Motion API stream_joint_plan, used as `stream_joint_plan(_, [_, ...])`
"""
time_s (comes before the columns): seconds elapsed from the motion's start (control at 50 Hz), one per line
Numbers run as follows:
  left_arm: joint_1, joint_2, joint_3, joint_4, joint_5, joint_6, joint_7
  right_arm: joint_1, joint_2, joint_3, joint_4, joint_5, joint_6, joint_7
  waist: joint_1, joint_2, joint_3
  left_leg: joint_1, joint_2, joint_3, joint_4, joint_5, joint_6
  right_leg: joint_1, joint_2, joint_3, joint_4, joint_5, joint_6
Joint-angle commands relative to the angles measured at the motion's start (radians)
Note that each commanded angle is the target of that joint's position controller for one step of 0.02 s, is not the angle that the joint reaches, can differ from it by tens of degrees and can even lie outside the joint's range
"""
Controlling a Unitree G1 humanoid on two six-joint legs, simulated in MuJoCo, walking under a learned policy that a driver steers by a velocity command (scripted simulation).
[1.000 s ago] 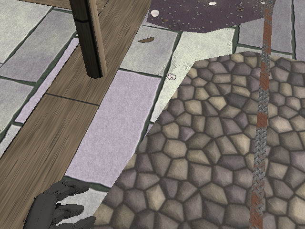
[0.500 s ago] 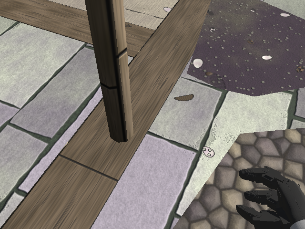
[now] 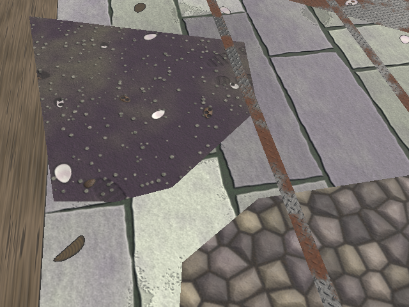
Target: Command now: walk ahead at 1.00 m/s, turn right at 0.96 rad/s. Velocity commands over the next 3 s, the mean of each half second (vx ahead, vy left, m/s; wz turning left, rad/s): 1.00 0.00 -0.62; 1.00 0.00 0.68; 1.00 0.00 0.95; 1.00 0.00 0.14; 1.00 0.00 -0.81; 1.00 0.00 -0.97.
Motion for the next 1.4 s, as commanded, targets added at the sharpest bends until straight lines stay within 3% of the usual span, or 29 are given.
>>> stream_joint_plan(0.02, [0.140,0.185,0.060,-0.026,-0.005,-0.030,0.031,-0.055,-0.181,-0.026,-0.154,-0.026,-0.025,-0.003,0.021,0.110,-0.067,-0.489,0.055,-0.080,-0.059,-0.012,-0.009,0.412,-0.342,0.691,-0.486,0.036,-0.189])
stream_joint_plan(0.08, [0.117,0.143,0.041,-0.020,-0.015,-0.067,0.022,-0.089,-0.148,-0.017,-0.176,-0.036,0.032,0.001,-0.030,0.100,0.003,-0.361,0.090,-0.047,-0.294,-0.048,-0.052,0.136,-0.247,0.539,-0.534,0.120,-0.177])
stream_joint_plan(0.16, [0.114,0.156,0.056,-0.024,-0.018,-0.084,0.010,-0.292,-0.091,0.008,-0.254,0.004,0.029,0.024,0.031,0.026,0.026,-0.177,0.044,-0.001,-0.689,0.373,-0.051,0.017,-0.153,0.453,-0.563,0.207,-0.093])
stream_joint_plan(0.22, [0.162,0.174,0.068,-0.010,-0.028,-0.083,0.006,-0.318,-0.126,-0.002,-0.257,0.021,0.024,0.023,0.071,-0.013,-0.020,-0.089,0.000,-0.007,-0.832,0.452,-0.025,0.157,-0.188,0.492,-0.504,0.362,-0.044])
stream_joint_plan(0.26, [0.173,0.208,0.081,-0.005,-0.027,-0.074,0.012,-0.281,-0.171,-0.020,-0.248,0.016,0.017,0.014,0.054,-0.004,-0.054,-0.028,-0.031,-0.024,-0.911,0.378,-0.008,0.273,-0.207,0.518,-0.392,0.502,-0.007])
stream_joint_plan(0.3, [0.176,0.206,0.071,0.016,-0.009,-0.081,0.006,0.014,-0.227,-0.058,-0.153,0.009,0.003,-0.011,-0.089,0.032,-0.225,0.215,-0.067,0.050,-0.885,0.247,0.035,0.349,-0.200,0.434,-0.057,0.747,0.027])
stream_joint_plan(0.32, [0.146,0.126,0.044,0.002,0.003,-0.097,0.008,0.235,-0.279,-0.079,-0.112,-0.006,-0.002,-0.033,-0.192,0.056,-0.322,0.421,0.074,-0.102,-0.884,-0.014,0.066,0.211,-0.150,0.359,0.282,0.608,0.052])
stream_joint_plan(0.34, [0.295,-0.032,0.006,-0.041,-0.035,-0.104,0.004,0.247,-0.397,-0.108,-0.088,-0.040,-0.005,-0.027,-0.063,0.407,-0.436,0.632,0.340,-0.733,-1.097,-0.377,0.205,-0.110,0.005,0.254,0.616,-0.116,0.107])
stream_joint_plan(0.36, [0.238,0.021,-0.006,-0.028,-0.004,-0.101,0.011,0.161,-0.314,-0.103,-0.094,-0.010,0.003,-0.008,-0.067,0.306,-0.326,0.560,0.331,-0.953,-1.206,-0.500,0.238,-0.274,-0.044,0.262,0.680,-0.153,0.083])
stream_joint_plan(0.4, [0.042,0.076,0.000,-0.053,0.018,-0.099,0.001,0.074,-0.220,-0.093,-0.083,0.002,0.013,0.012,-0.063,0.074,-0.158,0.388,0.228,-0.623,-1.164,-0.207,0.244,-0.302,-0.134,0.235,0.622,-0.037,0.089])
stream_joint_plan(0.46, [-0.037,0.033,-0.018,-0.109,0.053,-0.088,-0.005,0.115,-0.160,-0.075,-0.013,0.019,0.004,0.023,-0.004,0.103,-0.077,0.233,0.131,-0.468,-1.173,0.132,0.255,-0.285,-0.199,0.179,0.505,-0.105,0.128])
stream_joint_plan(0.58, [-0.230,0.015,-0.066,-0.211,0.020,-0.086,-0.046,0.082,-0.237,-0.105,-0.007,0.034,-0.007,0.015,0.030,0.097,0.001,-0.160,0.044,-0.313,-1.361,0.183,0.233,0.080,-0.200,0.098,-0.035,0.201,0.208])
stream_joint_plan(0.68, [-0.107,0.086,-0.028,-0.154,0.023,-0.090,0.002,0.173,-0.263,-0.112,0.031,0.052,-0.003,0.028,0.072,0.026,-0.106,0.006,0.041,-0.276,-1.056,0.635,0.175,0.358,-0.145,0.076,-0.193,0.155,0.178])
stream_joint_plan(0.7, [0.031,0.125,-0.004,-0.112,0.038,-0.091,0.020,0.168,-0.265,-0.115,0.027,0.059,-0.006,0.031,0.135,0.015,-0.196,-0.079,-0.020,-0.231,-0.822,0.641,0.154,0.561,-0.182,0.102,-0.180,0.093,0.163])
stream_joint_plan(0.72, [0.231,0.197,0.022,-0.102,0.056,-0.092,0.042,0.131,-0.198,-0.098,-0.008,0.059,-0.015,0.027,0.229,-0.085,-0.330,-0.240,-0.072,-0.166,-0.487,0.390,0.130,0.781,-0.418,0.355,-0.245,-0.248,0.128])
stream_joint_plan(0.74, [0.242,0.257,0.035,-0.100,0.072,-0.082,0.048,0.206,-0.080,-0.070,-0.047,0.082,-0.008,0.018,0.155,-0.263,-0.421,-0.462,-0.134,-0.096,-0.218,-0.133,0.122,0.883,-0.658,0.814,-0.435,-0.589,0.070])
stream_joint_plan(0.76, [0.168,0.191,0.030,-0.105,0.043,-0.076,0.052,0.177,-0.129,-0.070,-0.043,0.057,0.012,0.013,0.124,-0.243,-0.330,-0.556,-0.073,-0.075,-0.107,-0.041,0.134,0.772,-0.641,0.905,-0.488,-0.644,0.032])
stream_joint_plan(0.8, [0.091,0.057,0.002,-0.089,0.028,-0.087,0.042,0.043,-0.147,-0.076,-0.044,0.027,0.032,0.029,0.099,-0.072,-0.119,-0.566,0.004,-0.057,-0.146,0.065,0.127,0.564,-0.541,0.568,-0.481,-0.307,0.046])
stream_joint_plan(0.9, [0.144,0.009,-0.006,0.004,-0.002,-0.128,0.028,-0.108,-0.077,-0.057,-0.117,0.005,0.087,0.072,0.034,-0.078,0.000,-0.607,0.069,-0.038,-0.206,0.126,0.099,0.443,-0.475,0.202,-0.557,0.182,0.088])
stream_joint_plan(1.0, [0.108,0.047,0.000,0.039,-0.001,-0.142,0.032,-0.292,-0.084,-0.030,-0.206,0.012,0.082,0.111,0.001,-0.034,0.062,-0.419,0.029,0.104,-0.565,0.381,0.132,0.334,-0.379,-0.117,-0.644,0.449,0.144])
stream_joint_plan(1.04, [0.159,0.093,0.008,0.056,-0.001,-0.140,0.037,-0.316,-0.094,-0.027,-0.204,0.014,0.080,0.114,0.001,-0.019,0.046,-0.283,-0.050,0.195,-0.664,0.397,0.172,0.383,-0.374,-0.170,-0.579,0.855,0.160])
stream_joint_plan(1.1, [0.146,0.200,0.035,0.037,0.009,-0.096,0.054,-0.047,-0.175,-0.058,-0.130,0.016,0.076,0.090,-0.162,-0.090,-0.132,0.023,-0.151,0.201,-0.680,0.247,0.230,0.466,-0.430,-0.161,-0.150,1.339,0.162])
stream_joint_plan(1.12, [0.107,0.206,0.037,0.015,0.013,-0.081,0.054,0.168,-0.224,-0.086,-0.062,0.012,0.073,0.073,-0.254,-0.076,-0.231,0.281,-0.167,0.149,-0.724,0.211,0.266,0.359,-0.435,-0.138,0.135,1.262,0.153])
stream_joint_plan(1.14, [0.125,0.161,0.031,0.022,0.026,-0.076,0.040,0.230,-0.275,-0.115,-0.020,0.017,0.079,0.043,-0.239,0.038,-0.236,0.479,-0.133,0.046,-0.773,0.136,0.291,0.140,-0.321,-0.133,0.503,0.539,0.174])
stream_joint_plan(1.16, [0.211,0.027,-0.005,-0.060,0.028,-0.085,0.024,0.101,-0.398,-0.137,-0.063,0.004,0.100,0.027,-0.062,0.300,-0.255,0.663,0.113,-0.434,-0.835,0.186,0.413,-0.258,-0.166,-0.081,0.921,-0.255,0.236])
stream_joint_plan(1.18, [0.120,0.099,-0.004,-0.135,0.017,-0.109,0.028,0.141,-0.416,-0.149,-0.106,0.012,0.108,0.024,-0.132,0.177,-0.420,0.748,0.190,-0.738,-1.047,-0.006,0.509,-0.397,-0.159,0.143,0.976,-0.192,0.224])
stream_joint_plan(1.24, [0.033,0.092,-0.023,-0.136,0.031,-0.122,0.031,0.056,-0.304,-0.123,-0.070,0.022,0.077,0.001,-0.008,-0.054,-0.075,0.282,0.120,-0.600,-1.195,0.078,0.404,-0.323,-0.284,0.175,0.677,-0.088,0.224])
stream_joint_plan(1.3, [0.059,0.071,-0.029,-0.131,0.053,-0.060,0.029,0.019,-0.245,-0.096,-0.072,0.032,0.037,0.006,0.072,-0.065,-0.014,-0.012,0.026,-0.442,-1.228,0.200,0.396,-0.166,-0.322,0.163,0.471,-0.166,0.269])
stream_joint_plan(1.4, [-0.195,0.001,-0.058,-0.224,0.013,-0.059,0.003,0.030,-0.254,-0.110,-0.063,0.037,0.012,0.021,-0.001,0.008,0.028,-0.160,-0.085,-0.341,-1.271,0.347,0.305,0.018,-0.270,0.102,0.012,0.304,0.270])
Next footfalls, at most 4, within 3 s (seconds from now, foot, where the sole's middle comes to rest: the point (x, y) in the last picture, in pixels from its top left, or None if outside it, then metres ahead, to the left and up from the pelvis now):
0.32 left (158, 286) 0.52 0.14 -0.74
0.72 right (249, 212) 0.78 -0.16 -0.74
1.14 left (187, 126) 1.19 0.06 -0.74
1.56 right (183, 60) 1.64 0.08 -0.74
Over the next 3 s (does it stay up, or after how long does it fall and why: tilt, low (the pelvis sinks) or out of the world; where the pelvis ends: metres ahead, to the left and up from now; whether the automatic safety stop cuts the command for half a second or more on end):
stays up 2.57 0.65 0.04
